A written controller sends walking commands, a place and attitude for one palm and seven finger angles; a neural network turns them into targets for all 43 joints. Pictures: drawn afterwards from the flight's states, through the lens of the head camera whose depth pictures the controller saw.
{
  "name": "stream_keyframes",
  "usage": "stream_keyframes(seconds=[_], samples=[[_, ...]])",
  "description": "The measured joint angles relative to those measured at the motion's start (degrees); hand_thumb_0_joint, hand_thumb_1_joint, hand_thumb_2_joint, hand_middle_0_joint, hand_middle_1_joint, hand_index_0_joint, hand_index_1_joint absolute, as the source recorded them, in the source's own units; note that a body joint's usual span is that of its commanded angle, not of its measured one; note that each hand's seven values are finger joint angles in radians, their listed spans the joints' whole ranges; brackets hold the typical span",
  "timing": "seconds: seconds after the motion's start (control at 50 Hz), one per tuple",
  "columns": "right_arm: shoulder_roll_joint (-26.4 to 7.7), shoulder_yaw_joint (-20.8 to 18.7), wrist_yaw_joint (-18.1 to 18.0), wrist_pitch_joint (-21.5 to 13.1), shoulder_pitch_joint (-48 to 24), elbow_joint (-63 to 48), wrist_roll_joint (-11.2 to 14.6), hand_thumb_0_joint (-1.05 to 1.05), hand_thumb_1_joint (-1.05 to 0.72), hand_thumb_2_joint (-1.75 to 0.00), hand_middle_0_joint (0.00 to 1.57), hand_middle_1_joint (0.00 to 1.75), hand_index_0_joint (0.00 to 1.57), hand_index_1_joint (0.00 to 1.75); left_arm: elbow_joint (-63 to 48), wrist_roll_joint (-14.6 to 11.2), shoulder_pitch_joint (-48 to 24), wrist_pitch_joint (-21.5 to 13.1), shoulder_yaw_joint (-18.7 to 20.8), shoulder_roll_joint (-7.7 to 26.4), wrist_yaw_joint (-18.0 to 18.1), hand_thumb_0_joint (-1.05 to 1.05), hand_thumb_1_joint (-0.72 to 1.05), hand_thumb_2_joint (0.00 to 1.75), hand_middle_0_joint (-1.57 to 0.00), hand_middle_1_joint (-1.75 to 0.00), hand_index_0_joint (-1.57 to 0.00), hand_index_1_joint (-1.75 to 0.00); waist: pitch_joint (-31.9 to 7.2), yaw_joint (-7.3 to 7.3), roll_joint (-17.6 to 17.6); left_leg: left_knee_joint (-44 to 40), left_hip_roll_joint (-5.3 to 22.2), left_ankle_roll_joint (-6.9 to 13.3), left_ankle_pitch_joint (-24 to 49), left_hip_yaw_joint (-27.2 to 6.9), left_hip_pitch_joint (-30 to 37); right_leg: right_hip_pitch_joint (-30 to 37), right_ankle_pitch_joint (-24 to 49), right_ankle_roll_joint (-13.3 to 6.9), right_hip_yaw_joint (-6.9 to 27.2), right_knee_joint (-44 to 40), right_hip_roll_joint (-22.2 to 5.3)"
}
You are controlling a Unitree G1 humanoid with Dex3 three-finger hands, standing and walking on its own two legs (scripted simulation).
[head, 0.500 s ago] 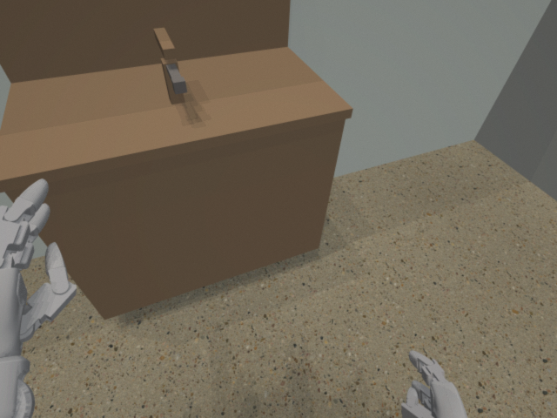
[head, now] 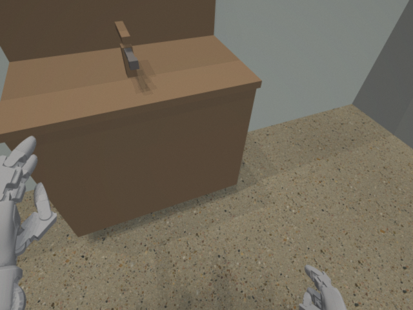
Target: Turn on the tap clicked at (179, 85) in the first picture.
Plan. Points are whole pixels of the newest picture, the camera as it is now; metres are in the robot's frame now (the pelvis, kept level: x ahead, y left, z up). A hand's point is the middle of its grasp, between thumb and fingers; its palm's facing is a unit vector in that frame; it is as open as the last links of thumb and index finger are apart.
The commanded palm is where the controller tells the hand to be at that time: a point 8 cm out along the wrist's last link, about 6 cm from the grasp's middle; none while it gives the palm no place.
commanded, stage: take the last steps up to it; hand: left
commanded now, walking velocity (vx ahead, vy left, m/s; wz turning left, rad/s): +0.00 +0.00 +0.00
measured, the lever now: (133, 63) +0.78 +0.28 +0.09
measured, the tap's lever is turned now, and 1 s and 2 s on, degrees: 0 0 0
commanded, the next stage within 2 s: come to a stop and stand still in 1.62 s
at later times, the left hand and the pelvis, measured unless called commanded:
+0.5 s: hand (80, 191) +0.25 +0.22 +0.15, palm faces +0.45 -0.83 -0.33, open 7.4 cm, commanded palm +0.19 +0.26 +0.17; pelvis +0.05 -0.03 -0.01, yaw +4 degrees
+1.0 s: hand (141, 127) +0.41 +0.16 +0.15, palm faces +0.41 -0.77 -0.49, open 7.4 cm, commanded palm +0.34 +0.19 +0.17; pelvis +0.19 -0.09 -0.02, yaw +1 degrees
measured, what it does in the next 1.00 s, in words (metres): walks ahead: left foot, then right foot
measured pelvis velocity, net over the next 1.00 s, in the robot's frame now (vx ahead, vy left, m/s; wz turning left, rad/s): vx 0.19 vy -0.09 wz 0.02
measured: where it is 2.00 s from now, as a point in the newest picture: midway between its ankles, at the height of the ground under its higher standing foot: (238, 288)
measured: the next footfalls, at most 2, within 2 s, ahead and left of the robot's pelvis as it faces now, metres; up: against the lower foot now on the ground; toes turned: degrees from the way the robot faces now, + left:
left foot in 0.58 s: +0.13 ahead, +0.10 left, +0.00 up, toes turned +11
right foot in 0.96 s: +0.29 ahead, -0.18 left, +0.00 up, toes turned -10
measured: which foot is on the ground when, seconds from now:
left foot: down 0.00-0.34, up 0.36-0.56, down 0.58-0.98, up 1.00-1.00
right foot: down 0.00-0.60, up 0.62-0.94, down 0.96-1.00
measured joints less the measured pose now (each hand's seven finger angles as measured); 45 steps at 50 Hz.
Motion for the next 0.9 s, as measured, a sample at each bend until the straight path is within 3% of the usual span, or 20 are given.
stream_keyframes(seconds=[0.12,0.22,0.32,0.4,0.46,0.5,0.58,0.66,0.72,0.8,0.9], samples=[[0.12,0.09,-0.12,-0.14,0.23,0.23,-0.16,0.01,-0.9,-0.9,0.2,0.3,0.2,0.3,0.33,0.14,-0.26,0.15,-0.13,-0.18,0.23,0.02,0.89,0.9,-0.21,-0.3,-0.21,-0.3,-0.36,0.37,-0.08,0.41,-0.11,0.04,-0.13,0.18,-0.24,-0.83,-0.97,-0.12,0.15,1.6,-0.12],[0.85,0.31,-0.68,0.25,1.3,0.31,-0.31,0.01,-0.9,-0.9,0.2,0.3,0.2,0.3,0.2,0.67,-0.29,0.8,0.31,-0.4,0.92,0.02,0.89,0.9,-0.21,-0.3,-0.21,-0.3,-1.77,-0.18,0.07,2.37,0.39,0.22,-2.71,-0.17,-0.96,-2.21,-8.5,-0.82,-0.42,6.01,0.28],[1.4,0.53,-0.7,0.49,2.1,0.68,-0.52,0.01,-0.9,-0.9,0.2,0.3,0.2,0.3,-0.26,0.8,-0.73,0.9,1.13,-0.12,1.36,0.02,0.89,0.9,-0.21,-0.3,-0.21,-0.3,-2.16,-0.54,0.08,6.7,1.34,-0.78,-5.11,-0.86,-1.81,-2.31,-6.02,-2.01,-1.63,8.42,0.92],[0.51,-0.12,-0.4,1.06,2.87,2.27,-0.35,0.01,-0.9,-0.9,0.2,0.3,0.2,0.3,-0.17,0.95,-1.94,0.79,-0.5,-0.9,1.01,0.02,0.89,0.9,-0.21,-0.3,-0.21,-0.3,-2.76,-0.82,-0.15,18.45,1.94,0.3,-13.37,0.9,-5.98,-2.17,-9.24,-3.17,-3.19,10.83,0.79],[-0.52,-0.45,-0.24,1.65,2.73,3.7,-0.23,0.01,-0.9,-0.9,0.2,0.3,0.2,0.3,-0.35,1.1,-2.66,0.32,-1.39,-1.47,0.93,0.01,0.88,0.9,-0.21,-0.3,-0.21,-0.3,-1.65,-0.62,-1.3,28.1,1.86,-0.06,-14.42,3.47,-9.57,-0.01,-9.53,-3.17,-3.93,9.12,-0.05],[-0.79,-0.47,-0.17,2.01,2.43,3.47,-0.33,0.01,-0.9,-0.9,0.2,0.3,0.2,0.3,-1.58,1.11,-1.9,-0.14,-0.57,-0.94,0.99,0.01,0.88,0.9,-0.21,-0.3,-0.21,-0.3,-0.8,-0.54,-2.25,25.46,2.65,0.05,-13.37,5.43,-9.71,1.07,-9.53,-2.93,-3.86,7.87,-0.35],[-1.23,-0.82,-0.45,1.5,1.78,0.78,-0.61,0.01,-0.9,-0.9,0.2,0.3,0.2,0.3,-5.77,0.22,-0.81,-0.85,2.06,0.98,1.53,0.01,0.88,0.89,-0.21,-0.3,-0.21,-0.3,1.55,-0.42,-2.9,8.42,3.54,0.28,-4.41,8.18,-4.4,1.43,-12.52,-2.0,-3.82,10.86,-0.31],[1.15,-1.03,-0.39,0.57,-1.32,0.21,-0.59,0.01,-0.9,-0.9,0.2,0.3,0.2,0.3,-5.87,-0.42,-1.84,-1.32,3.8,2.12,2.19,0.02,0.89,0.9,-0.21,-0.3,-0.21,-0.3,3.35,0.24,-4.26,10.29,3.63,1.01,-6.76,10.66,-2.4,-6.64,-19.51,-1.36,-0.29,32.4,-0.27],[3.36,0.1,0.45,-0.61,-1.9,0.16,-0.57,0.01,-0.9,-0.9,0.2,0.3,0.2,0.3,-5.75,-0.16,-2.91,-0.56,3.33,2.49,1.53,0.02,0.89,0.9,-0.21,-0.3,-0.21,-0.3,2.97,-0.35,-3.28,6.96,4.78,0.17,-6.64,10.11,0.05,-12.98,-17.11,-0.48,-1.38,41.22,-0.83],[5.16,1.44,1.47,-1.48,-1.22,-0.67,-0.6,0.01,-0.9,-0.9,0.2,0.3,0.2,0.3,-7.71,0.18,-2.08,-0.72,2.73,2.06,0.77,0.02,0.89,0.9,-0.2,-0.3,-0.21,-0.3,2.79,-0.23,-1.77,1.76,6.6,-1.17,-5.56,10.24,3.93,-17.21,-10.97,0.52,-3.46,34.89,-3.46],[5.41,1.61,1.29,-1.43,0.61,-1.44,-0.56,0.01,-0.9,-0.9,0.2,0.3,0.21,0.3,-5.93,0.21,0.56,-0.55,3.45,2.69,0.12,0.01,0.89,0.9,-0.21,-0.3,-0.21,-0.3,2.7,-0.43,0.36,-0.49,8.47,-3.68,-7.0,10.47,7.86,-14.94,-6.27,1.01,-6.7,19.86,-4.55]])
